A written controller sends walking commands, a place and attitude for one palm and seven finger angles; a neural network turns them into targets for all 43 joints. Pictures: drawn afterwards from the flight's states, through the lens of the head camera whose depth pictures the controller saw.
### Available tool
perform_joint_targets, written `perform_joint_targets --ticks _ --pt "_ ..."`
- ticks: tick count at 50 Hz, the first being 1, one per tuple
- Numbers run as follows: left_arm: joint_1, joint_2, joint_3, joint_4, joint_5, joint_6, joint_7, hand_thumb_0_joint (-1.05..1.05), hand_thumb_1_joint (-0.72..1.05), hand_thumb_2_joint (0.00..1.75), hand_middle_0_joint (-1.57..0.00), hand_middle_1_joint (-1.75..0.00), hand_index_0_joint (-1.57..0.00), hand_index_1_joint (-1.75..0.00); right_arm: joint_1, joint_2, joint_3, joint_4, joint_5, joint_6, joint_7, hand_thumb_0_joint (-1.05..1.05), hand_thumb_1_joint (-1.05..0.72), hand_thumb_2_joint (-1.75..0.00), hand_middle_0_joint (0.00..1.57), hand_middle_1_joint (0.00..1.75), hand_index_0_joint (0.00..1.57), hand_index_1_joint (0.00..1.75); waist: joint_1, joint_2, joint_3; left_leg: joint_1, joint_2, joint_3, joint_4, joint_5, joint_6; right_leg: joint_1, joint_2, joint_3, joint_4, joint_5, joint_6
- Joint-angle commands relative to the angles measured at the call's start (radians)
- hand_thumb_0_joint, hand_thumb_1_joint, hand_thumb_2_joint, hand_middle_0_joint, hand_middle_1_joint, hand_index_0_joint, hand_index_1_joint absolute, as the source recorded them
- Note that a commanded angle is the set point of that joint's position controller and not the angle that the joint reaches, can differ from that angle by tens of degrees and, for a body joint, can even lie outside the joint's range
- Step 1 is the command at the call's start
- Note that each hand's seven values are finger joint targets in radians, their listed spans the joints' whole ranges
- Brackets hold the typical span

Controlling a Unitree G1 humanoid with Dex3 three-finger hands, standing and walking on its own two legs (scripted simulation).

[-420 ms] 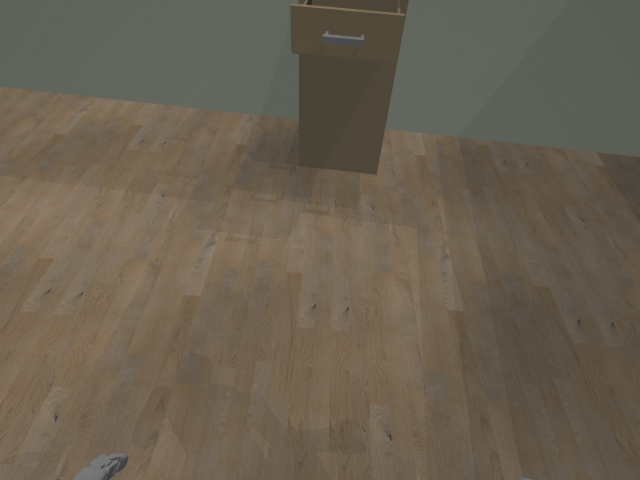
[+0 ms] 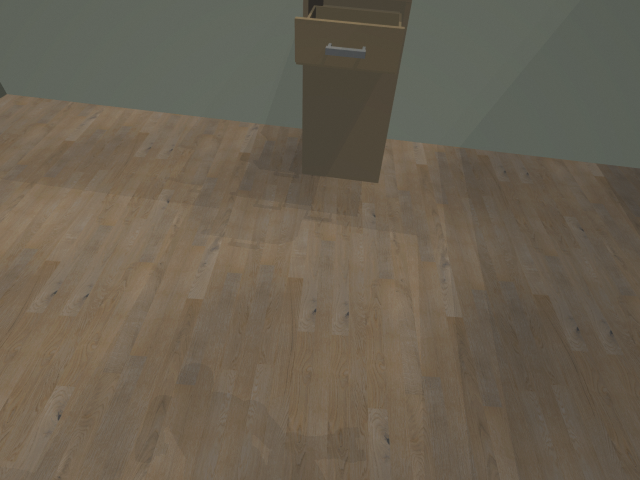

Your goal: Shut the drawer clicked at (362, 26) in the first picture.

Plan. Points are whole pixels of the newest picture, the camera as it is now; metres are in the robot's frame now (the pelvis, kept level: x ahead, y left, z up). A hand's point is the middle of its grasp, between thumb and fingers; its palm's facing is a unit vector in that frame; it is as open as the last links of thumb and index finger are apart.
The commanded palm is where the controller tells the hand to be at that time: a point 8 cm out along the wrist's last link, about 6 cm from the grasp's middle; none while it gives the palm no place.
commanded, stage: stand and wait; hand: left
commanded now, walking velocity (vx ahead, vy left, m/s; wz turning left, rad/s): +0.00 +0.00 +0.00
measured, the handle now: (346, 49) +1.37 +0.00 -0.01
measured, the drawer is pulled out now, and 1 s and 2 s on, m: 0.29 0.29 0.29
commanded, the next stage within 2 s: look at it before walking up in 0.62 s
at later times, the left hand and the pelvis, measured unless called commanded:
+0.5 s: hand out of the picture +0.05 +0.23 -0.15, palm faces -0.03 -0.94 -0.33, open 7.4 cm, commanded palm none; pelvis -0.02 -0.02 +0.00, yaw +0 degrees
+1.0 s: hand out of the picture +0.06 +0.23 -0.15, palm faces -0.03 -0.94 -0.33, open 7.4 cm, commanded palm none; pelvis -0.01 -0.02 +0.00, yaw +0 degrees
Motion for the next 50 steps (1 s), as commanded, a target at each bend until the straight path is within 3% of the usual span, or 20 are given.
perform_joint_targets --ticks 1,11,27,35,50 --pt "-0.056 0.199 0.049 -0.066 0.0 -0.028 0.009 0.0 0.9 0.9 -0.2 -0.3 -0.2 -0.3 -0.069 -0.213 -0.047 -0.058 0.0 -0.025 -0.018 0.0 -0.9 -0.9 0.2 0.3 0.2 0.3 -0.01 0.033 -0.04 -0.007 0.139 -0.114 -0.11 0.17 0.018 -0.001 -0.074 0.061 -0.067 0.143 -0.058" --pt "-0.054 0.205 0.046 -0.029 -0.001 -0.033 0.008 0.0 0.9 0.9 -0.2 -0.3 -0.2 -0.3 -0.045 -0.216 -0.043 -0.012 0.003 -0.021 -0.014 0.0 -0.9 -0.9 0.2 0.3 0.2 0.3 -0.013 0.009 -0.012 -0.026 0.138 -0.122 -0.133 0.081 0.009 -0.017 -0.077 0.087 -0.111 0.068 -0.063" --pt "-0.055 0.204 0.045 -0.009 0.0 -0.036 0.007 0.0 0.9 0.9 -0.2 -0.3 -0.2 -0.3 -0.03 -0.212 -0.04 0.021 0.001 -0.021 -0.011 0.0 -0.9 -0.9 0.2 0.3 0.2 0.3 -0.011 0.017 0.006 -0.031 0.139 -0.123 -0.148 0.058 0.001 -0.044 -0.078 0.104 -0.138 0.021 -0.066" --pt "-0.059 0.203 0.047 -0.009 0.0 -0.041 0.007 0.0 0.9 0.9 -0.2 -0.3 -0.2 -0.3 -0.025 -0.208 -0.041 0.022 0.002 -0.025 -0.012 0.0 -0.9 -0.9 0.2 0.3 0.2 0.3 -0.014 0.005 -0.042 0.0 0.146 -0.117 -0.133 0.133 -0.001 -0.017 -0.081 0.101 -0.126 0.104 -0.067" --pt "-0.056 0.201 0.047 -0.003 0.0 -0.039 0.007 0.0 0.9 0.9 -0.2 -0.3 -0.2 -0.3 -0.039 -0.21 -0.039 0.024 0.003 -0.024 -0.014 0.0 -0.9 -0.9 0.2 0.3 0.2 0.3 -0.01 0.028 -0.032 0.014 0.15 -0.116 -0.145 0.157 -0.002 -0.006 -0.08 0.092 -0.129 0.139 -0.064"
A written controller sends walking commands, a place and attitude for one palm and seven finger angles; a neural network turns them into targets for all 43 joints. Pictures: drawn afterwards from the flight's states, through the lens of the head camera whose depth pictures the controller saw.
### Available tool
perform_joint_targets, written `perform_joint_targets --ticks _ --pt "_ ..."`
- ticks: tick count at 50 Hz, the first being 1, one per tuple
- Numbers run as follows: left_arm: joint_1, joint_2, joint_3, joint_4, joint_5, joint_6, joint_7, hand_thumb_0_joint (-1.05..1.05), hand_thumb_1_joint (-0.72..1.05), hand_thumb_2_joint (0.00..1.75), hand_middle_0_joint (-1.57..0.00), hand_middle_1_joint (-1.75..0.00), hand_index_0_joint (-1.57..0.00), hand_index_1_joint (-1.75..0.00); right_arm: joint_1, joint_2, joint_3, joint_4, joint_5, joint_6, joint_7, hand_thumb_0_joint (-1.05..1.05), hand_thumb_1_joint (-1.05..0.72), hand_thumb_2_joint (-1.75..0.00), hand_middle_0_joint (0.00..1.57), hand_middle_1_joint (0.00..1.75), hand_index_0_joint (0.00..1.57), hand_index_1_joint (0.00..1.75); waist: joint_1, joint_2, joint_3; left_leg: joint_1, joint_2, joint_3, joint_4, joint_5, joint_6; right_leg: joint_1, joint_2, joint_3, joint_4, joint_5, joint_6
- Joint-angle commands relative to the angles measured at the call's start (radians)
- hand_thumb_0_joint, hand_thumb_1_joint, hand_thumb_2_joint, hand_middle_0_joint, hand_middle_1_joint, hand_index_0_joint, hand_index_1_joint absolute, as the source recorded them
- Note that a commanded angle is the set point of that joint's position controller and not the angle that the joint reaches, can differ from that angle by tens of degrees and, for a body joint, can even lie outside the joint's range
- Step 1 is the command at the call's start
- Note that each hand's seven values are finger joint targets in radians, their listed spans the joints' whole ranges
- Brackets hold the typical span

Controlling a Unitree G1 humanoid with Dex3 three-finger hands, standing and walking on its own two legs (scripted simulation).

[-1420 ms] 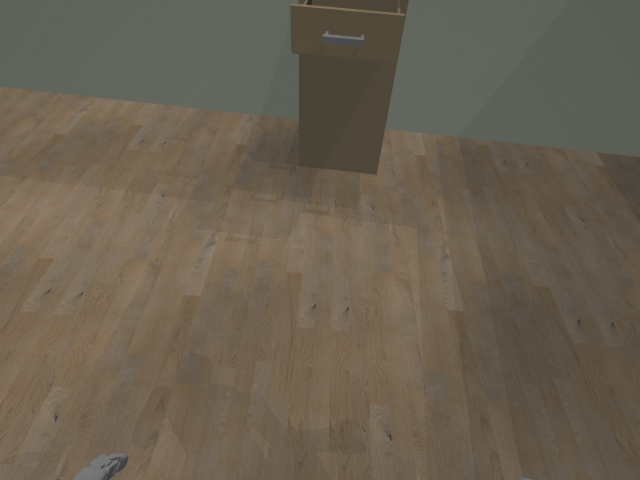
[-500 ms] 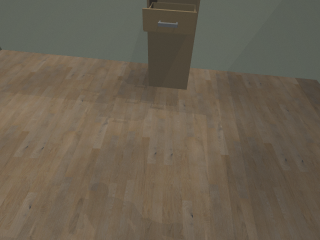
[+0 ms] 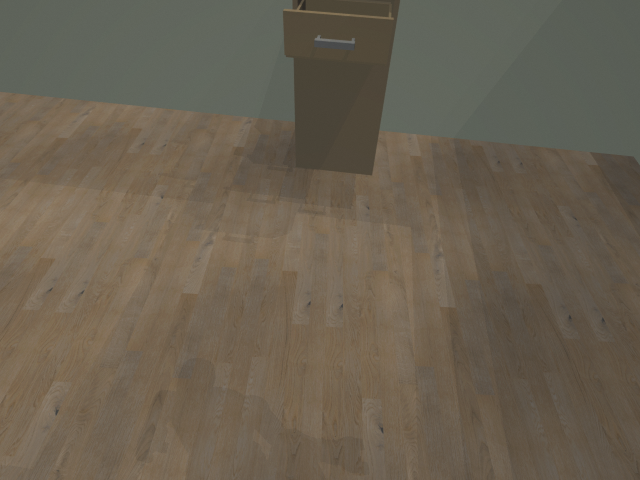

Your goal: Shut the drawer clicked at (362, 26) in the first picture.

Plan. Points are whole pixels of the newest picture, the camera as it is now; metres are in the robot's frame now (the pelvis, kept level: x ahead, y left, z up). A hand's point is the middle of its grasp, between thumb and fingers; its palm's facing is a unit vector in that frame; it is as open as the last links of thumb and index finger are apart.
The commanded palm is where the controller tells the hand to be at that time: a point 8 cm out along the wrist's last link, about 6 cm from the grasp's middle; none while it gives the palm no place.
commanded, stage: look at it before walking up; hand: left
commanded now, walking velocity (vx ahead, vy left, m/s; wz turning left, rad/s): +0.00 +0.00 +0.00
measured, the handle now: (335, 41) +1.39 +0.03 -0.01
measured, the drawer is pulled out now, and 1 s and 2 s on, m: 0.29 0.29 0.29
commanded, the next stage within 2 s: walk to a spot facing it in 0.22 s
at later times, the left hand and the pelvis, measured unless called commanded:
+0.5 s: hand out of the picture +0.07 +0.23 -0.17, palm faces -0.04 -0.96 -0.28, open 7.4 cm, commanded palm none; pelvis +0.03 +0.00 +0.00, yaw -2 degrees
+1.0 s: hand out of the picture +0.07 +0.18 -0.19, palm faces -0.02 -0.99 -0.12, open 7.4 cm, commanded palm none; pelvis +0.20 +0.02 -0.03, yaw -7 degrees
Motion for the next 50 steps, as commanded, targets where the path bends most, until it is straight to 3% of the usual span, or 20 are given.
perform_joint_targets --ticks 1,16,18,21,25,28,30,31,32,33,34,35,37,42,44,46,47,48,49,50 --pt "-0.038 0.2 0.044 -0.068 0.001 -0.021 0.01 0.0 0.9 0.9 -0.2 -0.3 -0.2 -0.3 -0.055 -0.208 -0.041 -0.061 -0.002 -0.022 -0.018 0.0 -0.9 -0.9 0.2 0.3 0.2 0.3 -0.003 0.013 -0.042 0.01 0.122 -0.109 -0.075 0.101 0.028 -0.008 -0.109 0.097 -0.065 0.084 -0.036" --pt "-0.035 0.202 0.044 -0.063 0.0 -0.023 0.01 0.0 0.9 0.9 -0.2 -0.3 -0.2 -0.3 -0.063 -0.212 -0.041 -0.061 -0.001 -0.024 -0.02 0.0 -0.9 -0.9 0.2 0.3 0.2 0.3 -0.003 0.012 -0.061 0.041 0.125 -0.103 -0.075 0.159 0.027 0.012 -0.112 0.094 -0.061 0.152 -0.036" --pt "0.039 0.075 0.019 -0.031 0.0 -0.003 0.014 0.0 0.9 0.9 -0.2 -0.3 -0.2 -0.3 0.006 -0.083 -0.012 -0.032 -0.009 -0.008 -0.015 0.0 -0.9 -0.9 0.2 0.3 0.2 0.3 -0.003 0.012 -0.081 0.053 0.119 -0.074 -0.052 0.042 0.009 0.01 -0.098 0.087 -0.044 0.02 -0.022" --pt "0.072 0.076 0.027 -0.032 0.01 0.012 -0.001 0.0 0.9 0.9 -0.2 -0.3 -0.2 -0.3 0.039 -0.092 -0.022 -0.031 -0.017 0.005 -0.009 0.0 -0.9 -0.9 0.2 0.3 0.2 0.3 -0.002 0.014 0.028 -0.031 0.117 -0.082 -0.075 -0.305 0.022 -0.092 -0.068 0.106 -0.041 -0.287 -0.038" --pt "0.11 0.05 0.039 -0.056 0.015 0.007 -0.016 0.0 0.9 0.9 -0.2 -0.3 -0.2 -0.3 0.089 -0.111 -0.041 -0.042 -0.018 0.0 -0.009 0.0 -0.9 -0.9 0.2 0.3 0.2 0.3 -0.004 0.087 0.134 -0.081 0.181 -0.159 -0.125 -0.471 0.073 -0.195 -0.012 0.064 0.087 -0.312 -0.049" --pt "0.151 -0.004 0.042 -0.067 0.014 -0.011 -0.021 0.0 0.9 0.9 -0.2 -0.3 -0.2 -0.3 0.143 -0.116 -0.056 -0.045 -0.014 -0.014 -0.015 0.0 -0.9 -0.9 0.2 0.3 0.2 0.3 -0.003 0.138 0.125 -0.021 0.25 -0.2 -0.108 -0.349 0.118 -0.229 0.014 -0.014 0.199 -0.181 -0.045" --pt "0.201 -0.02 0.05 -0.06 0.014 -0.023 -0.021 0.0 0.9 0.9 -0.2 -0.3 -0.2 -0.3 0.15 -0.086 -0.058 -0.048 -0.011 -0.021 -0.016 0.0 -0.9 -0.9 0.2 0.3 0.2 0.3 0.019 0.123 0.116 -0.062 0.229 -0.136 -0.011 -0.223 0.106 -0.149 0.0 -0.01 0.145 -0.152 -0.053" --pt "0.263 -0.009 0.057 -0.041 0.014 -0.03 -0.017 0.0 0.9 0.9 -0.2 -0.3 -0.2 -0.3 0.137 -0.058 -0.055 -0.058 -0.011 -0.026 -0.016 0.0 -0.9 -0.9 0.2 0.3 0.2 0.3 0.045 0.053 0.095 -0.141 0.18 -0.068 0.1 -0.173 0.077 -0.038 -0.034 0.06 0.09 -0.134 -0.075" --pt "0.347 0.031 0.071 -0.012 0.017 -0.038 -0.007 0.0 0.9 0.9 -0.2 -0.3 -0.2 -0.3 0.094 -0.016 -0.05 -0.085 -0.007 -0.033 -0.015 0.0 -0.9 -0.9 0.2 0.3 0.2 0.3 0.077 -0.115 0.083 -0.3 0.088 0.044 0.307 -0.152 0.029 0.112 -0.133 0.256 0.005 -0.068 -0.127" --pt "0.462 0.089 0.087 0.027 0.013 -0.049 0.005 0.0 0.9 0.9 -0.2 -0.3 -0.2 -0.3 0.02 0.026 -0.04 -0.127 -0.009 -0.043 -0.01 0.0 -0.9 -0.9 0.2 0.3 0.2 0.3 0.113 -0.302 0.092 -0.521 0.017 0.138 0.523 -0.313 -0.008 0.261 -0.291 0.51 -0.112 0.109 -0.214" --pt "0.539 0.091 0.09 0.049 0.008 -0.054 0.016 0.0 0.9 0.9 -0.2 -0.3 -0.2 -0.3 -0.048 0.012 -0.043 -0.159 -0.015 -0.047 -0.013 0.0 -0.9 -0.9 0.2 0.3 0.2 0.3 0.145 -0.275 0.102 -0.625 0.042 0.068 0.66 -0.404 -0.006 0.321 -0.351 0.578 -0.101 0.316 -0.271" --pt "0.549 0.056 0.084 0.054 0.012 -0.059 0.024 0.0 0.9 0.9 -0.2 -0.3 -0.2 -0.3 -0.063 0.017 -0.045 -0.165 -0.016 -0.055 -0.013 0.0 -0.9 -0.9 0.2 0.3 0.2 0.3 0.137 -0.209 0.094 -0.678 0.067 0.035 0.731 -0.36 -0.007 0.37 -0.335 0.537 -0.058 0.484 -0.291" --pt "0.504 0.018 0.08 0.039 0.02 -0.06 0.035 0.0 0.9 0.9 -0.2 -0.3 -0.2 -0.3 -0.075 0.044 -0.048 -0.166 -0.011 -0.057 -0.005 0.0 -0.9 -0.9 0.2 0.3 0.2 0.3 0.105 -0.067 0.08 -0.679 0.109 0.013 0.712 -0.339 -0.007 0.349 -0.316 0.438 -0.038 0.399 -0.271" --pt "0.371 -0.027 0.07 0.015 0.019 -0.066 0.026 0.0 0.9 0.9 -0.2 -0.3 -0.2 -0.3 -0.056 0.108 -0.05 -0.174 -0.003 -0.034 0.023 0.0 -0.9 -0.9 0.2 0.3 0.2 0.3 0.017 -0.122 0.139 -0.414 0.096 0.087 0.492 -0.109 -0.018 -0.005 -0.206 0.234 -0.175 0.167 -0.183" --pt "0.347 -0.021 0.074 0.022 0.018 -0.069 0.026 0.0 0.9 0.9 -0.2 -0.3 -0.2 -0.3 -0.039 0.118 -0.051 -0.171 0.003 -0.04 0.027 0.0 -0.9 -0.9 0.2 0.3 0.2 0.3 -0.001 -0.141 0.132 -0.267 0.072 0.114 0.388 -0.039 -0.007 -0.071 -0.181 0.185 -0.177 0.185 -0.154" --pt "0.324 -0.006 0.086 0.026 0.01 -0.072 0.024 0.0 0.9 0.9 -0.2 -0.3 -0.2 -0.3 0.087 0.098 -0.059 -0.135 0.001 -0.051 0.014 0.0 -0.9 -0.9 0.2 0.3 0.2 0.3 -0.061 -0.121 0.068 -0.075 0.024 0.153 0.269 0.028 0.004 -0.073 -0.142 0.124 -0.05 0.336 -0.126" --pt "0.32 -0.01 0.089 0.029 0.007 -0.073 0.023 0.0 0.9 0.9 -0.2 -0.3 -0.2 -0.3 0.218 0.07 -0.068 -0.09 -0.002 -0.055 0.003 0.0 -0.9 -0.9 0.2 0.3 0.2 0.3 -0.113 -0.069 -0.001 0.075 0.021 0.138 0.219 0.057 0.011 -0.084 -0.118 0.097 0.109 0.408 -0.11" --pt "0.353 -0.05 0.087 0.029 0.003 -0.074 0.019 0.0 0.9 0.9 -0.2 -0.3 -0.2 -0.3 0.357 0.01 -0.085 -0.048 -0.01 -0.06 -0.013 0.0 -0.9 -0.9 0.2 0.3 0.2 0.3 -0.157 0.04 -0.118 0.276 0.093 0.059 0.186 0.044 0.028 -0.145 -0.076 0.072 0.339 0.341 -0.087" --pt "0.419 -0.115 0.082 0.019 -0.005 -0.066 0.009 0.0 0.9 0.9 -0.2 -0.3 -0.2 -0.3 0.463 -0.106 -0.116 -0.026 -0.026 -0.065 -0.02 0.0 -0.9 -0.9 0.2 0.3 0.2 0.3 -0.164 0.313 -0.231 0.431 0.375 -0.331 0.073 -0.054 0.111 -0.334 0.047 -0.029 0.691 -0.17 -0.041" --pt "0.389 -0.128 0.077 -0.013 -0.002 -0.067 0.01 0.0 0.9 0.9 -0.2 -0.3 -0.2 -0.3 0.473 -0.132 -0.114 -0.031 -0.016 -0.056 -0.023 0.0 -0.9 -0.9 0.2 0.3 0.2 0.3 -0.144 0.332 -0.223 0.358 0.487 -0.562 -0.119 -0.149 0.159 -0.417 0.064 0.033 0.899 -0.36 -0.05"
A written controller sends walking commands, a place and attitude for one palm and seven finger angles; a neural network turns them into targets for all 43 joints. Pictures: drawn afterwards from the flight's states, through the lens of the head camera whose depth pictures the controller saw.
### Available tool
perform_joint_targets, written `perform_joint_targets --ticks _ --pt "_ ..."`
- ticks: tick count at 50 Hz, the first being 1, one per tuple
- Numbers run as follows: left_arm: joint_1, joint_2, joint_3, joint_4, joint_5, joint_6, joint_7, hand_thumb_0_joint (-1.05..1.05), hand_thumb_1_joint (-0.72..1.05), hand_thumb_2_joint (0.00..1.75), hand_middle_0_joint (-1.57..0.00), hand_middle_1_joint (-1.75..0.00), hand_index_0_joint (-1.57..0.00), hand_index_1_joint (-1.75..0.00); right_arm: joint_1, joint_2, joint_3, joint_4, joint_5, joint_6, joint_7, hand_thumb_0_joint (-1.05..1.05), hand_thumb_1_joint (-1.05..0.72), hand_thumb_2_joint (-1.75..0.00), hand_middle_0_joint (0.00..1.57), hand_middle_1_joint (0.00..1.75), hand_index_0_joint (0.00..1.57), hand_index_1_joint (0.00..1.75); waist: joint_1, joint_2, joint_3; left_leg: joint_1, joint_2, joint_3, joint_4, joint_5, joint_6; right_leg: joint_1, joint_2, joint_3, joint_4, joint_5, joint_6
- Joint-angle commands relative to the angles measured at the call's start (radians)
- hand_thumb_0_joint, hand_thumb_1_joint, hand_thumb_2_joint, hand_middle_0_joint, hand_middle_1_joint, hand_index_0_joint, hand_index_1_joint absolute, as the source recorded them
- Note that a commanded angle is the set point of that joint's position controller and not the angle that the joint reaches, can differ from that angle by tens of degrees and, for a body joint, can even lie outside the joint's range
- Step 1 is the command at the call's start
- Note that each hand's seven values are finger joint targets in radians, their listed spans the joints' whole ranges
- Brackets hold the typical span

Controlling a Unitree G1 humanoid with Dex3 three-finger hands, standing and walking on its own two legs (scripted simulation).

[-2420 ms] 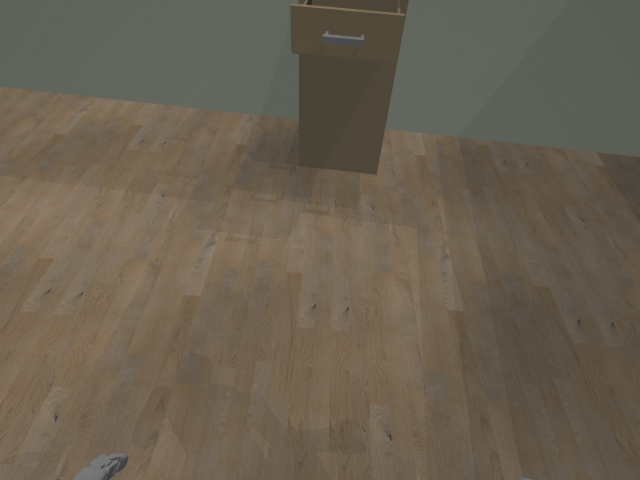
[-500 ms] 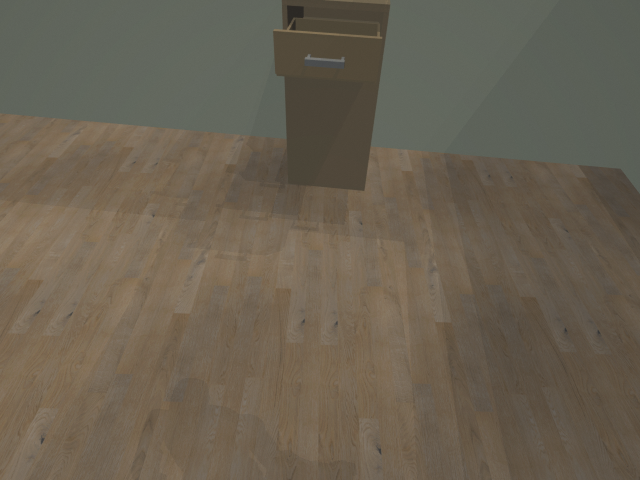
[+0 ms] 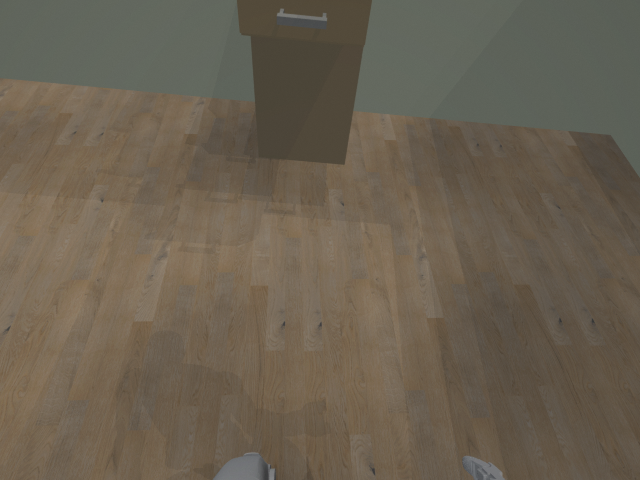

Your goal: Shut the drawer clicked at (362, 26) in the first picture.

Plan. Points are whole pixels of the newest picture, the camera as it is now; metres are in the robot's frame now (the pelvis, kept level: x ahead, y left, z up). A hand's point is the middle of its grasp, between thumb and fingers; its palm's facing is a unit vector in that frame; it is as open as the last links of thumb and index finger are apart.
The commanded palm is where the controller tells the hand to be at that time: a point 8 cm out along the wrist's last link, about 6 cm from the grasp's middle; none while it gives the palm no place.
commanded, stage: walk to a spot facing it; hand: left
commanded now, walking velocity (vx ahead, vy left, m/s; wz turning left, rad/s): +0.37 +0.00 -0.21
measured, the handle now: (302, 17) +1.17 +0.16 +0.02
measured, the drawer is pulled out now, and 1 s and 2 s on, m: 0.29 0.29 0.29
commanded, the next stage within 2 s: turn to face it in 1.18 s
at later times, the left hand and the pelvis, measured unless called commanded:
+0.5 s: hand (260, 313) +0.38 +0.13 -0.14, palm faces -0.20 -0.96 -0.19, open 7.4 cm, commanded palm none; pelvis +0.22 -0.02 +0.01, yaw -9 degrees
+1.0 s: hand (237, 306) +0.41 +0.18 -0.17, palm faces -0.07 -0.99 -0.11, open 7.4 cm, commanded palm none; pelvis +0.43 +0.01 +0.01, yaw -9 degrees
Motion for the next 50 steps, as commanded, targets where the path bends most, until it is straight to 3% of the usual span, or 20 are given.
perform_joint_targets --ticks 1,3,7,12,19,21,23,24,25,26,29,31,34,41,44,45,46,47,48,50 --pt "-0.048 0.088 0.028 -0.133 -0.003 -0.029 0.005 0.0 0.9 0.9 -0.2 -0.3 -0.2 -0.3 0.376 -0.253 -0.065 0.083 -0.008 0.017 -0.039 0.0 -0.9 -0.9 0.2 0.3 0.2 0.3 -0.143 0.226 -0.146 0.535 0.427 -0.641 -0.472 -0.272 0.152 -0.595 -0.001 -0.016 0.758 0.02 -0.058" --pt "-0.127 0.069 0.031 -0.136 0.009 -0.016 -0.011 0.0 0.9 0.9 -0.2 -0.3 -0.2 -0.3 0.235 -0.124 -0.033 0.051 -0.01 0.003 -0.039 0.0 -0.9 -0.9 0.2 0.3 0.2 0.3 -0.082 0.126 0.029 0.285 0.335 -0.432 -0.481 -0.182 0.115 -0.611 -0.076 -0.044 0.759 0.177 -0.046" --pt "-0.095 0.032 0.029 -0.143 0.017 0.025 -0.023 0.0 0.9 0.9 -0.2 -0.3 -0.2 -0.3 0.22 -0.061 -0.015 0.068 -0.007 -0.021 -0.042 0.0 -0.9 -0.9 0.2 0.3 0.2 0.3 -0.008 0.145 0.045 0.157 0.243 -0.164 -0.503 -0.009 0.095 -0.541 -0.099 -0.069 0.644 0.263 -0.02" --pt "-0.26 0.056 0.035 -0.227 0.017 0.036 -0.037 0.0 0.9 0.9 -0.2 -0.3 -0.2 -0.3 0.269 -0.083 -0.026 0.081 -0.007 -0.03 -0.041 0.0 -0.9 -0.9 0.2 0.3 0.2 0.3 -0.017 0.105 0.082 0.266 0.247 -0.092 -0.542 0.084 0.13 -0.651 -0.135 -0.092 0.424 0.365 0.004" --pt "-0.493 0.065 0.023 -0.306 0.011 0.016 -0.041 0.0 0.9 0.9 -0.2 -0.3 -0.2 -0.3 0.406 -0.108 -0.03 0.139 -0.019 -0.014 -0.038 0.0 -0.9 -0.9 0.2 0.3 0.2 0.3 -0.096 0.102 0.097 0.425 0.245 -0.013 -0.458 0.371 0.105 -0.557 -0.068 -0.209 0.071 0.343 -0.029" --pt "-0.442 0.08 0.028 -0.292 0.011 0.009 -0.039 0.0 0.9 0.9 -0.2 -0.3 -0.2 -0.3 0.392 -0.131 -0.028 0.143 -0.018 -0.009 -0.041 0.0 -0.9 -0.9 0.2 0.3 0.2 0.3 -0.061 0.129 0.061 0.451 0.25 0.025 -0.36 0.567 0.095 -0.454 -0.032 -0.236 0.033 0.3 -0.055" --pt "-0.241 0.113 0.041 -0.226 0.017 -0.005 -0.034 0.0 0.9 0.9 -0.2 -0.3 -0.2 -0.3 0.368 -0.144 -0.028 0.14 -0.012 -0.003 -0.04 0.0 -0.9 -0.9 0.2 0.3 0.2 0.3 0.032 0.111 -0.055 0.406 0.197 0.085 -0.089 0.71 0.053 -0.168 0.031 -0.278 -0.057 0.335 -0.083" --pt "-0.108 0.187 0.061 -0.186 0.023 -0.018 -0.025 0.0 0.9 0.9 -0.2 -0.3 -0.2 -0.3 0.369 -0.12 -0.023 0.133 -0.002 -0.004 -0.029 0.0 -0.9 -0.9 0.2 0.3 0.2 0.3 0.09 0.019 -0.153 0.216 0.155 0.109 0.162 0.533 0.015 0.085 -0.081 -0.14 -0.079 0.342 -0.131" --pt "0.013 0.301 0.092 -0.16 0.017 -0.025 -0.012 0.0 0.9 0.9 -0.2 -0.3 -0.2 -0.3 0.395 -0.057 -0.01 0.1 0.009 -0.011 -0.026 0.0 -0.9 -0.9 0.2 0.3 0.2 0.3 0.113 -0.208 -0.294 -0.053 0.006 0.115 0.497 -0.159 -0.035 0.318 -0.373 0.315 -0.174 0.379 -0.25" --pt "0.015 0.333 0.094 -0.152 -0.007 -0.023 -0.008 0.0 0.9 0.9 -0.2 -0.3 -0.2 -0.3 0.313 -0.077 -0.013 0.07 0.011 -0.009 -0.029 0.0 -0.9 -0.9 0.2 0.3 0.2 0.3 0.11 -0.155 -0.284 -0.162 -0.017 -0.026 0.677 -0.335 -0.02 0.312 -0.439 0.447 -0.278 0.453 -0.301" --pt "-0.219 0.22 0.061 -0.199 -0.008 -0.025 -0.003 0.0 0.9 0.9 -0.2 -0.3 -0.2 -0.3 0.244 -0.054 -0.025 0.074 0.0 0.011 -0.026 0.0 -0.9 -0.9 0.2 0.3 0.2 0.3 0.006 0.017 -0.053 -0.15 0.106 -0.113 0.665 -0.121 -0.022 -0.083 -0.357 0.193 -0.354 0.301 -0.207" --pt "-0.262 0.153 0.035 -0.196 -0.001 -0.034 0.0 0.0 0.9 0.9 -0.2 -0.3 -0.2 -0.3 0.297 -0.018 -0.017 0.1 -0.013 0.039 -0.023 0.0 -0.9 -0.9 0.2 0.3 0.2 0.3 -0.053 -0.005 -0.002 -0.067 0.116 -0.099 0.569 -0.062 -0.036 -0.257 -0.286 0.04 -0.399 0.316 -0.157" --pt "-0.27 0.132 0.04 -0.189 0.011 -0.042 0.005 0.0 0.9 0.9 -0.2 -0.3 -0.2 -0.3 0.326 0.008 -0.024 0.095 -0.015 0.059 -0.015 0.0 -0.9 -0.9 0.2 0.3 0.2 0.3 -0.091 -0.062 0.012 -0.021 0.12 -0.072 0.407 -0.035 -0.056 -0.34 -0.25 -0.055 -0.433 0.284 -0.157" --pt "-0.186 0.187 0.043 -0.153 0.01 -0.039 -0.006 0.0 0.9 0.9 -0.2 -0.3 -0.2 -0.3 0.133 -0.012 -0.023 0.014 -0.011 0.033 0.012 0.0 -0.9 -0.9 0.2 0.3 0.2 0.3 -0.027 -0.07 0.028 0.006 0.078 -0.01 0.034 0.005 -0.052 -0.226 -0.249 -0.052 -0.407 0.19 -0.157" --pt "-0.18 0.193 0.047 -0.146 0.008 -0.03 -0.006 0.0 0.9 0.9 -0.2 -0.3 -0.2 -0.3 0.195 -0.05 -0.03 0.027 -0.012 0.016 0.006 0.0 -0.9 -0.9 0.2 0.3 0.2 0.3 -0.065 0.02 -0.003 0.208 0.04 0.029 -0.124 0.0 -0.044 -0.246 -0.23 -0.07 -0.28 0.206 -0.132" --pt "-0.176 0.17 0.044 -0.149 0.004 -0.027 -0.008 0.0 0.9 0.9 -0.2 -0.3 -0.2 -0.3 0.292 -0.091 -0.039 0.06 -0.016 0.009 -0.002 0.0 -0.9 -0.9 0.2 0.3 0.2 0.3 -0.107 0.12 -0.038 0.384 0.042 0.0 -0.188 -0.03 -0.034 -0.326 -0.169 -0.121 -0.111 0.251 -0.104" --pt "-0.167 0.116 0.033 -0.168 -0.004 -0.024 -0.017 0.0 0.9 0.9 -0.2 -0.3 -0.2 -0.3 0.416 -0.197 -0.063 0.089 -0.029 0.002 -0.014 0.0 -0.9 -0.9 0.2 0.3 0.2 0.3 -0.152 0.358 -0.084 0.538 0.244 -0.295 -0.321 -0.161 0.036 -0.501 -0.048 -0.221 0.187 0.156 -0.045" --pt "-0.212 0.092 0.025 -0.209 -0.003 -0.025 -0.019 0.0 0.9 0.9 -0.2 -0.3 -0.2 -0.3 0.508 -0.261 -0.075 0.103 -0.026 0.008 -0.023 0.0 -0.9 -0.9 0.2 0.3 0.2 0.3 -0.171 0.462 -0.097 0.577 0.418 -0.535 -0.47 -0.182 0.113 -0.647 0.018 -0.217 0.462 -0.062 -0.022" --pt "-0.263 0.129 0.034 -0.207 0.008 -0.021 -0.014 0.0 0.9 0.9 -0.2 -0.3 -0.2 -0.3 0.458 -0.22 -0.061 0.104 -0.022 0.016 -0.033 0.0 -0.9 -0.9 0.2 0.3 0.2 0.3 -0.162 0.327 -0.046 0.498 0.412 -0.523 -0.495 -0.237 0.12 -0.666 -0.033 -0.123 0.584 -0.015 -0.037" --pt "-0.265 0.109 0.04 -0.181 0.011 -0.015 -0.025 0.0 0.9 0.9 -0.2 -0.3 -0.2 -0.3 0.338 -0.137 -0.035 0.069 -0.017 0.005 -0.042 0.0 -0.9 -0.9 0.2 0.3 0.2 0.3 -0.108 0.179 0.025 0.373 0.357 -0.364 -0.494 -0.118 0.085 -0.676 -0.092 -0.094 0.658 0.151 -0.037"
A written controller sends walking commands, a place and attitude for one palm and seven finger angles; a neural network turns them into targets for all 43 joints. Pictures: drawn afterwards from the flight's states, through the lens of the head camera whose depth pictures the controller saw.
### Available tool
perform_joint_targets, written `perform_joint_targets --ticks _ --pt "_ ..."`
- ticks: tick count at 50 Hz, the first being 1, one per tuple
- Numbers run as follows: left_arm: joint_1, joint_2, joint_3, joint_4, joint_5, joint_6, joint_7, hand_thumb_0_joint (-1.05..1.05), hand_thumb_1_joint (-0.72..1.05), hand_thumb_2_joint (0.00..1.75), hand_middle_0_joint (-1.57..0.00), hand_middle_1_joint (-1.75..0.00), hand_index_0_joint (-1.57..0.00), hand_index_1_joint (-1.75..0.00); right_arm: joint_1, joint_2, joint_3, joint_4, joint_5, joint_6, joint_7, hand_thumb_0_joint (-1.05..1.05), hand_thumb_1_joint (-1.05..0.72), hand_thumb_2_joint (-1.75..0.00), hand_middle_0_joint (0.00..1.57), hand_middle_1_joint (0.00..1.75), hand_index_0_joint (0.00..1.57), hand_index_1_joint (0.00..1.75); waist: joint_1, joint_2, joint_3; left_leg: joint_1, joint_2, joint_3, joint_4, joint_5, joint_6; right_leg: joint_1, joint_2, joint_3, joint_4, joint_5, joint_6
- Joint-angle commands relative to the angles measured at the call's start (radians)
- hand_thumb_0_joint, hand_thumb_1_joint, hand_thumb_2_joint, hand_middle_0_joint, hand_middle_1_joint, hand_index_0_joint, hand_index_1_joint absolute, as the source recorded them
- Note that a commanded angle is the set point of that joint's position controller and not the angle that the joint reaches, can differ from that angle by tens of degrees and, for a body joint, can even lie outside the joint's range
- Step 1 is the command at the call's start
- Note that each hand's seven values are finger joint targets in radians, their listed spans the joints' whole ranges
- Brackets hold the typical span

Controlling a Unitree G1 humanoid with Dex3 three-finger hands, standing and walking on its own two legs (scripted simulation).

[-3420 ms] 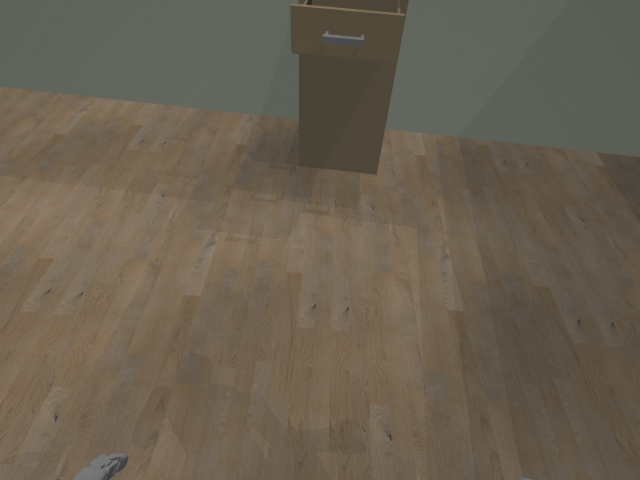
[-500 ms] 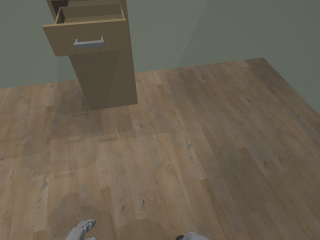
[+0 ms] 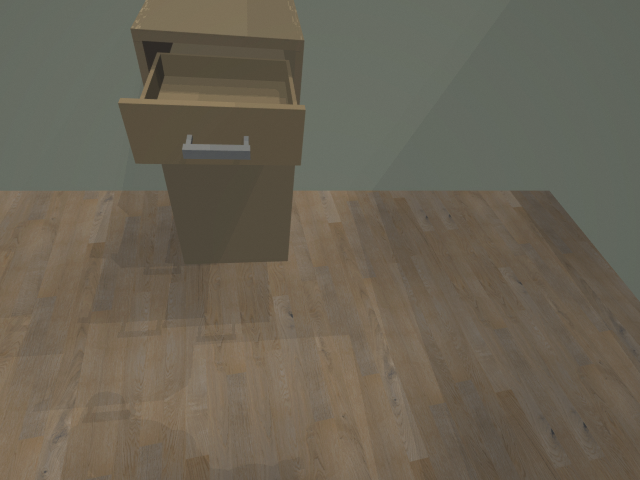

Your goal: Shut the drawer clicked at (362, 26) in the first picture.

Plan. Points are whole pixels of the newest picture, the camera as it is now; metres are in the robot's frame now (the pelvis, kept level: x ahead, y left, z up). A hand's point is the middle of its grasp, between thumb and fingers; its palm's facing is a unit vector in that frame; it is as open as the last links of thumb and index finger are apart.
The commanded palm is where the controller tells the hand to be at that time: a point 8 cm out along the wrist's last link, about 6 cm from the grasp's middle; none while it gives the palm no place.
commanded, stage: walk to a spot facing it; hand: left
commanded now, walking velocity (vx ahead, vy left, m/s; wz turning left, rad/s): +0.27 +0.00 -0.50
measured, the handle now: (217, 145) +0.71 +0.27 +0.01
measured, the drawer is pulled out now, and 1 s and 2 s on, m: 0.29 0.29 0.29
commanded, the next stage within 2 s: turn to face it in 0.18 s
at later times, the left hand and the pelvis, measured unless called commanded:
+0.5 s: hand (242, 390) +0.29 +0.14 -0.17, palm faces -0.13 -0.97 -0.20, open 7.4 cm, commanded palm none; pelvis +0.15 -0.02 -0.01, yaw -6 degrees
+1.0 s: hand (154, 452) +0.18 +0.24 -0.17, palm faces +0.15 -0.96 -0.22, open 7.4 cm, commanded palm none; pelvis +0.15 +0.03 +0.01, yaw +4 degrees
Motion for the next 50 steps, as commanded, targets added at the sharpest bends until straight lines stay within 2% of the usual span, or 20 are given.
perform_joint_targets --ticks 1,3,6,12,17,20,21,22,23,24,25,26,28,38,39,40,41,42,45,50 --pt "-0.081 0.039 0.022 -0.096 0.008 -0.026 -0.014 0.0 0.9 0.9 -0.2 -0.3 -0.2 -0.3 0.188 -0.11 -0.012 0.03 0.002 -0.002 -0.034 0.0 -0.9 -0.9 0.2 0.3 0.2 0.3 -0.064 0.136 0.094 0.208 0.29 -0.315 -0.458 0.031 0.018 -0.384 -0.07 0.079 0.314 0.154 -0.01" --pt "-0.011 0.002 0.017 -0.07 0.006 -0.004 -0.011 0.0 0.9 0.9 -0.2 -0.3 -0.2 -0.3 0.168 -0.085 -0.004 0.029 0.009 -0.013 -0.038 0.0 -0.9 -0.9 0.2 0.3 0.2 0.3 -0.024 0.143 0.07 0.182 0.232 -0.144 -0.441 0.217 -0.02 -0.331 -0.058 0.072 0.303 0.229 0.006" --pt "-0.011 -0.002 0.027 -0.081 0.008 0.021 -0.01 0.0 0.9 0.9 -0.2 -0.3 -0.2 -0.3 0.181 -0.066 -0.004 0.035 0.014 -0.018 -0.045 0.0 -0.9 -0.9 0.2 0.3 0.2 0.3 -0.009 0.145 0.066 0.202 0.221 -0.042 -0.432 0.407 -0.017 -0.365 -0.055 0.054 0.297 0.28 0.023" --pt "-0.159 0.0 0.03 -0.16 0.005 0.037 -0.021 0.0 0.9 0.9 -0.2 -0.3 -0.2 -0.3 0.23 -0.079 -0.005 0.052 0.012 -0.004 -0.049 0.0 -0.9 -0.9 0.2 0.3 0.2 0.3 -0.031 0.159 0.113 0.282 0.238 0.034 -0.39 0.589 0.035 -0.436 -0.065 -0.009 0.096 0.304 0.044" --pt "-0.238 -0.028 0.009 -0.184 0.002 0.02 -0.005 0.0 0.9 0.9 -0.2 -0.3 -0.2 -0.3 0.285 -0.068 -0.004 0.096 -0.001 0.013 -0.051 0.0 -0.9 -0.9 0.2 0.3 0.2 0.3 -0.07 0.187 0.12 0.3 0.233 0.041 -0.305 0.746 0.064 -0.281 -0.014 -0.06 -0.185 0.246 0.01" --pt "-0.119 -0.011 0.001 -0.139 0.005 -0.001 0.013 0.0 0.9 0.9 -0.2 -0.3 -0.2 -0.3 0.273 -0.068 -0.001 0.116 0.009 0.024 -0.049 0.0 -0.9 -0.9 0.2 0.3 0.2 0.3 -0.013 0.154 0.026 0.271 0.207 0.015 -0.162 0.799 0.037 -0.024 0.02 -0.074 -0.344 0.326 -0.006" --pt "-0.036 0.023 0.005 -0.111 0.006 -0.015 0.018 0.0 0.9 0.9 -0.2 -0.3 -0.2 -0.3 0.257 -0.063 0.001 0.116 0.017 0.023 -0.046 0.0 -0.9 -0.9 0.2 0.3 0.2 0.3 0.029 0.111 -0.035 0.248 0.169 0.014 -0.065 0.707 0.005 0.11 0.003 -0.072 -0.45 0.468 0.003" --pt "0.03 0.096 0.017 -0.085 0.009 -0.032 0.029 0.0 0.9 0.9 -0.2 -0.3 -0.2 -0.3 0.276 -0.026 0.006 0.114 0.027 0.023 -0.039 0.0 -0.9 -0.9 0.2 0.3 0.2 0.3 0.049 -0.013 -0.126 0.102 0.109 0.025 0.103 0.422 -0.04 0.315 -0.141 0.056 -0.437 0.799 -0.031" --pt "0.083 0.169 0.031 -0.071 0.0 -0.042 0.033 0.0 0.9 0.9 -0.2 -0.3 -0.2 -0.3 0.314 0.009 0.009 0.098 0.035 0.031 -0.036 0.0 -0.9 -0.9 0.2 0.3 0.2 0.3 0.036 -0.156 -0.221 -0.035 -0.021 0.005 0.325 -0.242 -0.08 0.448 -0.371 0.273 -0.438 1.215 -0.15" --pt "0.053 0.18 0.024 -0.09 -0.012 -0.035 0.034 0.0 0.9 0.9 -0.2 -0.3 -0.2 -0.3 0.308 -0.012 0.004 0.085 0.039 0.053 -0.045 0.0 -0.9 -0.9 0.2 0.3 0.2 0.3 0.021 -0.105 -0.209 -0.017 -0.024 -0.11 0.447 -0.364 -0.073 0.351 -0.414 0.236 -0.48 1.267 -0.219" --pt "-0.019 0.154 0.02 -0.105 -0.008 -0.029 0.041 0.0 0.9 0.9 -0.2 -0.3 -0.2 -0.3 0.273 0.026 0.007 0.084 0.036 0.064 -0.045 0.0 -0.9 -0.9 0.2 0.3 0.2 0.3 0.007 -0.069 -0.119 -0.058 -0.011 -0.149 0.5 -0.346 -0.077 0.253 -0.393 0.185 -0.514 1.122 -0.215" --pt "-0.076 0.148 0.024 -0.123 -0.008 -0.028 0.044 0.0 0.9 0.9 -0.2 -0.3 -0.2 -0.3 0.259 0.028 0.007 0.078 0.032 0.08 -0.041 0.0 -0.9 -0.9 0.2 0.3 0.2 0.3 0.003 -0.17 -0.1 -0.076 0.004 -0.158 0.552 -0.324 -0.087 0.167 -0.394 0.224 -0.569 0.904 -0.208" --pt "-0.18 0.104 0.018 -0.155 -0.008 -0.012 0.054 0.0 0.9 0.9 -0.2 -0.3 -0.2 -0.3 0.228 0.011 -0.004 0.075 0.022 0.101 -0.035 0.0 -0.9 -0.9 0.2 0.3 0.2 0.3 -0.031 -0.092 -0.024 -0.078 0.025 -0.173 0.552 -0.251 -0.092 0.024 -0.355 0.131 -0.636 0.603 -0.172" --pt "-0.233 0.138 0.041 -0.205 -0.002 0.035 0.046 0.0 0.9 0.9 -0.2 -0.3 -0.2 -0.3 0.205 -0.017 -0.014 0.003 0.008 0.109 -0.011 0.0 -0.9 -0.9 0.2 0.3 0.2 0.3 -0.068 -0.039 -0.003 0.119 -0.034 -0.065 -0.047 -0.028 -0.095 -0.131 -0.258 -0.056 -0.508 0.092 -0.046" --pt "-0.222 0.104 0.035 -0.214 -0.01 0.043 0.04 0.0 0.9 0.9 -0.2 -0.3 -0.2 -0.3 0.219 -0.062 -0.022 0.001 0.005 0.101 -0.011 0.0 -0.9 -0.9 0.2 0.3 0.2 0.3 -0.074 0.127 0.008 0.128 0.023 -0.19 -0.213 -0.038 -0.076 -0.175 -0.196 -0.089 -0.365 0.052 -0.004" --pt "-0.217 0.045 0.028 -0.244 -0.018 0.051 0.031 0.0 0.9 0.9 -0.2 -0.3 -0.2 -0.3 0.214 -0.159 -0.041 -0.026 -0.004 0.093 -0.016 0.0 -0.9 -0.9 0.2 0.3 0.2 0.3 -0.079 0.402 0.053 0.074 0.234 -0.505 -0.398 -0.024 0.014 -0.291 -0.066 -0.131 -0.16 -0.057 0.065" --pt "-0.281 0.054 0.026 -0.272 -0.009 0.055 0.028 0.0 0.9 0.9 -0.2 -0.3 -0.2 -0.3 0.18 -0.216 -0.05 -0.051 -0.012 0.094 -0.024 0.0 -0.9 -0.9 0.2 0.3 0.2 0.3 -0.096 0.379 0.094 -0.026 0.321 -0.617 -0.479 -0.008 0.105 -0.291 -0.039 -0.034 0.009 -0.099 0.056" --pt "-0.278 0.061 0.034 -0.269 -0.005 0.055 0.022 0.0 0.9 0.9 -0.2 -0.3 -0.2 -0.3 0.122 -0.208 -0.048 -0.062 -0.012 0.089 -0.031 0.0 -0.9 -0.9 0.2 0.3 0.2 0.3 -0.067 0.269 0.084 -0.05 0.293 -0.561 -0.475 -0.014 0.122 -0.263 -0.063 0.028 0.083 -0.036 0.045" --pt "-0.214 0.073 0.037 -0.221 0.001 0.05 0.017 0.0 0.9 0.9 -0.2 -0.3 -0.2 -0.3 0.037 -0.162 -0.03 -0.08 -0.001 0.071 -0.044 0.0 -0.9 -0.9 0.2 0.3 0.2 0.3 -0.028 0.202 0.03 0.099 0.184 -0.396 -0.381 0.249 0.074 -0.316 -0.049 0.057 0.175 0.078 0.06" --pt "-0.18 0.079 0.023 -0.194 -0.011 0.047 0.026 0.0 0.9 0.9 -0.2 -0.3 -0.2 -0.3 0.094 -0.163 -0.028 -0.06 0.011 0.069 -0.049 0.0 -0.9 -0.9 0.2 0.3 0.2 0.3 -0.052 0.154 -0.06 0.317 0.159 -0.326 -0.311 0.599 0.099 -0.289 -0.031 0.049 0.086 0.068 0.086"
